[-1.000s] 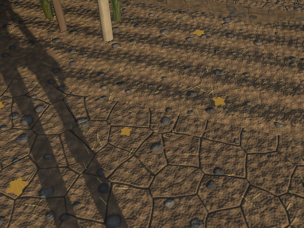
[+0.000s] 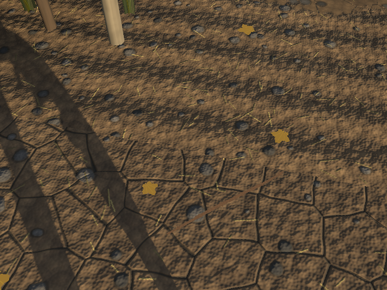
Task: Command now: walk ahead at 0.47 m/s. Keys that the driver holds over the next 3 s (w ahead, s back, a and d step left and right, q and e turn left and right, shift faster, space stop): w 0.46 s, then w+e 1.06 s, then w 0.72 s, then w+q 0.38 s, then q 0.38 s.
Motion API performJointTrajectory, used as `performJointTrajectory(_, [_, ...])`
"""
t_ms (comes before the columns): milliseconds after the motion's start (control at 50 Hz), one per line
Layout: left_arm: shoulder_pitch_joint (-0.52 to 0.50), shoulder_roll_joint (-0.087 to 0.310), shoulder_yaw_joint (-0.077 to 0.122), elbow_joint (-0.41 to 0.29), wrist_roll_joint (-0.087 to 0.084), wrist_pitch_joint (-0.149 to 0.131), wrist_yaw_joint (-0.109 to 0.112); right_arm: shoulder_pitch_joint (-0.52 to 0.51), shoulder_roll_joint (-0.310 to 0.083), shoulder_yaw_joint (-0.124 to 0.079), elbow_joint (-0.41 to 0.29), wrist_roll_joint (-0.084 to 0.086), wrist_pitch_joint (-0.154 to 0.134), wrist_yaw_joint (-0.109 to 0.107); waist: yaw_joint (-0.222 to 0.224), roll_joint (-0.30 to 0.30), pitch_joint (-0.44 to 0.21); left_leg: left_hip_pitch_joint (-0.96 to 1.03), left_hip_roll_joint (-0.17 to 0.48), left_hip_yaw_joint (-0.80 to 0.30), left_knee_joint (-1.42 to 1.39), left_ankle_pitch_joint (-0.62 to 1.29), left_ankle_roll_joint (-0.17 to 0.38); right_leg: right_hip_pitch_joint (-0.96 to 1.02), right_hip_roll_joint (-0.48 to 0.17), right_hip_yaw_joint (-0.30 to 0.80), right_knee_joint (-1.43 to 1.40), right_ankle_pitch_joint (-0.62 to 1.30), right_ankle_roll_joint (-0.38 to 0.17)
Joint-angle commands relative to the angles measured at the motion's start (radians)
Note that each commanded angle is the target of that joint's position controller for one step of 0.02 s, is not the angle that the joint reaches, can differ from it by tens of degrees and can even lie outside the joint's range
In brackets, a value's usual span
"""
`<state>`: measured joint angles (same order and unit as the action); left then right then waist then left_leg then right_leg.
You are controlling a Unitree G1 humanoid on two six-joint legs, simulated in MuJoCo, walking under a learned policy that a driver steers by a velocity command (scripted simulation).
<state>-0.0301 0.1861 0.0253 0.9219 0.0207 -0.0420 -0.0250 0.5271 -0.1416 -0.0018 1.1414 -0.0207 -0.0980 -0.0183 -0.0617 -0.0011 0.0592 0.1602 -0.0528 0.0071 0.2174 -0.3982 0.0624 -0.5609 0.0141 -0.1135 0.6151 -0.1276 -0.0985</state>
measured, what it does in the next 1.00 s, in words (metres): walks ahead: right foot, then left foot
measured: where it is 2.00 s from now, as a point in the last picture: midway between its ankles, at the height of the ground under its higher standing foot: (251, 139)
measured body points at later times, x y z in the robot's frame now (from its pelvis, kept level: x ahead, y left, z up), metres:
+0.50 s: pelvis +0.28 -0.01 +0.01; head +0.31 -0.01 +0.46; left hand +0.18 +0.21 -0.13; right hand +0.46 -0.22 -0.12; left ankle +0.45 +0.10 -0.69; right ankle +0.15 -0.07 -0.73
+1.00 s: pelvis +0.55 +0.00 +0.01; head +0.58 -0.01 +0.46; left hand +0.75 +0.18 -0.11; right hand +0.44 -0.22 -0.13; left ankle +0.46 +0.09 -0.73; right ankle +0.67 -0.15 -0.68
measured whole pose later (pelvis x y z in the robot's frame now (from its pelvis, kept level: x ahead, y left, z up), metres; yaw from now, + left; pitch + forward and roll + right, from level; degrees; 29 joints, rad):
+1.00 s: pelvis +0.55 +0.00 +0.01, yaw -15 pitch +0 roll +1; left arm 0.08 0.20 0.05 0.86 0.03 -0.01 -0.05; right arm 0.42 -0.18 -0.05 1.02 -0.02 -0.11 -0.02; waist -0.04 -0.03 0.06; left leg 0.06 -0.03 0.28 0.24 -0.31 0.04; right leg -0.63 -0.08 -0.08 0.74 -0.02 -0.08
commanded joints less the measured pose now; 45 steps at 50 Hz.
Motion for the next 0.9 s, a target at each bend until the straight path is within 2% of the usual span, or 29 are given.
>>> performJointTrajectory(20, [0.312, 0.119, 0.044, 0.051, -0.006, -0.022, 0.020, -0.011, -0.178, -0.034, -0.029, 0.005, -0.007, -0.004, 0.193, 0.090, -0.107, -0.130, 0.220, -0.028, 0.377, 1.110, 0.069, 0.418, 0.070, -0.018, -0.109, 0.021, -0.058])
performJointTrajectory(40, [0.455, 0.167, 0.062, 0.086, 0.011, -0.031, 0.030, -0.007, -0.159, -0.030, -0.043, 0.010, -0.006, 0.002, 0.240, 0.048, -0.193, -0.286, 0.185, -0.013, 0.616, 0.847, 0.061, 0.639, -0.058, 0.120, -0.135, -0.077, -0.088])
performJointTrajectory(60, [0.534, 0.259, 0.082, 0.086, 0.035, -0.032, 0.030, 0.073, -0.045, -0.011, -0.070, 0.025, -0.002, 0.014, 0.189, -0.150, -0.312, -0.574, 0.039, 0.039, 0.997, 0.128, 0.029, 0.862, -0.359, 0.585, -0.192, -0.227, -0.189])
performJointTrajectory(80, [0.478, 0.254, 0.085, 0.088, 0.004, -0.018, 0.017, 0.083, -0.113, -0.036, -0.060, 0.017, 0.003, 0.019, 0.169, -0.136, -0.323, -0.727, -0.024, -0.060, 1.159, -0.096, 0.041, 0.838, -0.412, 0.879, -0.360, -0.359, -0.258])
performJointTrajectory(100, [0.351, 0.196, 0.071, 0.066, -0.011, -0.018, 0.015, -0.020, -0.141, -0.046, -0.091, 0.004, 0.008, 0.018, 0.117, -0.076, -0.137, -0.804, 0.053, -0.070, 1.162, 0.002, 0.053, 0.688, -0.381, 0.733, -0.391, -0.454, -0.223])
performJointTrajectory(120, [0.280, 0.127, 0.055, 0.052, -0.015, -0.028, 0.011, -0.104, -0.131, -0.045, -0.115, -0.005, 0.003, 0.023, 0.106, -0.020, -0.031, -0.790, 0.089, -0.064, 1.104, 0.083, 0.053, 0.529, -0.339, 0.603, -0.428, -0.360, -0.194])
performJointTrajectory(140, [0.261, 0.093, 0.044, 0.055, -0.008, -0.040, 0.012, -0.128, -0.107, -0.046, -0.120, -0.008, 0.006, 0.025, 0.073, -0.002, 0.007, -0.743, 0.118, -0.065, 1.051, 0.119, 0.047, 0.437, -0.294, 0.505, -0.445, -0.225, -0.162])
performJointTrajectory(160, [0.279, 0.062, 0.033, 0.072, -0.007, -0.049, 0.018, -0.117, -0.091, -0.045, -0.119, -0.020, 0.017, 0.028, 0.045, -0.009, 0.007, -0.684, 0.134, -0.066, 1.008, 0.128, 0.034, 0.373, -0.260, 0.426, -0.450, -0.099, -0.141])
performJointTrajectory(180, [0.300, 0.049, 0.027, 0.082, -0.006, -0.058, 0.022, -0.103, -0.074, -0.043, -0.115, -0.023, 0.028, 0.032, 0.029, -0.020, -0.007, -0.651, 0.141, -0.060, 0.978, 0.133, 0.023, 0.354, -0.239, 0.369, -0.455, -0.019, -0.131])
performJointTrajectory(240, [0.379, 0.087, 0.029, 0.109, -0.007, -0.072, 0.027, -0.165, -0.076, -0.047, -0.145, -0.020, 0.049, 0.038, 0.020, -0.032, 0.009, -0.707, 0.150, -0.023, 0.902, 0.175, 0.000, 0.363, -0.208, 0.278, -0.473, 0.117, -0.127])
performJointTrajectory(300, [0.444, 0.095, 0.026, 0.116, -0.011, -0.069, 0.028, -0.318, -0.092, -0.049, -0.200, -0.017, 0.057, 0.044, 0.049, -0.037, 0.043, -0.811, 0.162, 0.014, 0.772, 0.286, -0.022, 0.407, -0.181, 0.224, -0.496, 0.197, -0.107])
performJointTrajectory(360, [0.498, 0.086, 0.019, 0.122, -0.012, -0.068, 0.029, -0.449, -0.077, -0.039, -0.247, -0.005, 0.053, 0.049, 0.084, -0.044, 0.052, -0.797, 0.139, 0.055, 0.582, 0.379, -0.035, 0.444, -0.153, 0.173, -0.486, 0.321, -0.076])
performJointTrajectory(400, [0.542, 0.089, 0.016, 0.133, -0.012, -0.068, 0.034, -0.517, -0.069, -0.032, -0.269, 0.001, 0.052, 0.050, 0.108, -0.057, 0.047, -0.779, 0.117, 0.076, 0.486, 0.414, -0.031, 0.498, -0.158, 0.162, -0.475, 0.379, -0.067])
performJointTrajectory(480, [0.597, 0.100, 0.016, 0.154, 0.001, -0.063, 0.045, -0.602, -0.091, -0.033, -0.307, 0.000, 0.043, 0.046, 0.130, -0.062, 0.052, -0.786, 0.088, 0.083, 0.391, 0.362, -0.002, 0.645, -0.208, 0.181, -0.418, 0.499, -0.086])
performJointTrajectory(520, [0.563, 0.117, 0.019, 0.149, 0.007, -0.059, 0.051, -0.559, -0.111, -0.041, -0.309, 0.002, 0.033, 0.040, 0.086, -0.069, 0.031, -0.706, 0.059, 0.076, 0.342, 0.278, 0.024, 0.678, -0.222, 0.189, -0.331, 0.678, -0.086])
performJointTrajectory(540, [0.543, 0.130, 0.022, 0.144, 0.008, -0.059, 0.051, -0.482, -0.127, -0.050, -0.288, 0.001, 0.026, 0.034, 0.053, -0.079, -0.006, -0.604, 0.030, 0.081, 0.317, 0.235, 0.038, 0.677, -0.217, 0.189, -0.250, 0.794, -0.078])
performJointTrajectory(560, [0.526, 0.136, 0.023, 0.139, 0.006, -0.057, 0.048, -0.348, -0.151, -0.063, -0.246, 0.000, 0.016, 0.025, -0.003, -0.066, -0.074, -0.443, 0.008, 0.085, 0.256, 0.248, 0.056, 0.654, -0.194, 0.180, -0.108, 0.817, -0.066])
performJointTrajectory(580, [0.503, 0.129, 0.020, 0.125, -0.007, -0.059, 0.043, -0.183, -0.193, -0.080, -0.203, -0.016, 0.004, 0.013, -0.074, -0.043, -0.166, -0.183, 0.083, 0.016, 0.223, 0.294, 0.085, 0.503, -0.158, 0.163, 0.091, 0.643, -0.050])
performJointTrajectory(600, [0.535, 0.053, 0.001, 0.082, -0.037, -0.062, 0.035, -0.046, -0.296, -0.105, -0.197, -0.047, -0.001, 0.000, -0.086, 0.097, -0.319, 0.106, 0.370, -0.317, 0.201, 0.196, 0.150, 0.236, -0.061, 0.109, 0.414, 0.192, -0.019])
performJointTrajectory(620, [0.625, 0.053, 0.013, 0.095, -0.054, -0.050, 0.040, -0.078, -0.308, -0.114, -0.197, -0.028, 0.018, 0.014, -0.034, 0.215, -0.400, 0.185, 0.524, -0.657, 0.088, 0.167, 0.248, 0.020, 0.062, 0.111, 0.669, -0.384, -0.006])
performJointTrajectory(640, [0.543, 0.126, 0.034, 0.091, -0.025, -0.038, 0.045, -0.190, -0.231, -0.097, -0.224, -0.008, 0.026, 0.021, -0.001, 0.056, -0.247, 0.039, 0.470, -0.540, 0.057, 0.072, 0.212, -0.040, -0.019, 0.169, 0.707, -0.303, -0.015])
performJointTrajectory(660, [0.464, 0.103, 0.034, 0.069, -0.017, -0.038, 0.039, -0.278, -0.166, -0.079, -0.240, -0.002, 0.020, 0.024, 0.016, 0.021, -0.118, -0.118, 0.428, -0.402, 0.007, 0.082, 0.181, -0.043, -0.052, 0.173, 0.669, -0.226, -0.012])
performJointTrajectory(680, [0.440, 0.073, 0.034, 0.062, -0.013, -0.032, 0.033, -0.310, -0.133, -0.070, -0.237, -0.005, 0.012, 0.023, 0.043, 0.013, -0.045, -0.227, 0.383, -0.294, -0.031, 0.144, 0.139, -0.015, -0.083, 0.170, 0.620, -0.186, -0.010])
performJointTrajectory(700, [0.428, 0.067, 0.039, 0.055, 0.004, -0.019, 0.025, -0.298, -0.112, -0.063, -0.222, -0.003, 0.004, 0.015, 0.062, 0.037, -0.014, -0.291, 0.347, -0.209, -0.048, 0.209, 0.110, 0.012, -0.101, 0.170, 0.586, -0.168, -0.004])
performJointTrajectory(720, [0.447, 0.048, 0.039, 0.057, 0.011, -0.005, 0.017, -0.282, -0.102, -0.060, -0.210, -0.001, -0.003, 0.009, 0.081, 0.052, -0.010, -0.321, 0.325, -0.146, -0.056, 0.254, 0.092, 0.036, -0.106, 0.162, 0.576, -0.154, 0.004])
performJointTrajectory(760, [0.428, 0.032, 0.042, 0.038, 0.011, 0.015, 0.006, -0.234, -0.113, -0.063, -0.194, 0.006, -0.020, 0.007, 0.094, 0.056, -0.014, -0.321, 0.315, -0.072, -0.067, 0.352, 0.085, 0.011, -0.109, 0.147, 0.566, -0.118, 0.013])
performJointTrajectory(800, [0.360, 0.032, 0.043, 0.007, 0.011, 0.026, -0.002, -0.208, -0.132, -0.067, -0.188, 0.007, -0.028, 0.007, 0.094, 0.061, -0.001, -0.307, 0.307, -0.002, -0.079, 0.409, 0.079, -0.059, -0.120, 0.133, 0.541, -0.051, 0.021])
performJointTrajectory(900, [0.164, 0.032, 0.033, -0.076, 0.007, 0.025, -0.020, -0.151, -0.133, -0.062, -0.175, 0.003, -0.029, 0.004, 0.066, 0.065, 0.040, -0.274, 0.266, 0.140, -0.074, 0.547, 0.060, -0.106, -0.110, 0.074, 0.280, 0.118, 0.036])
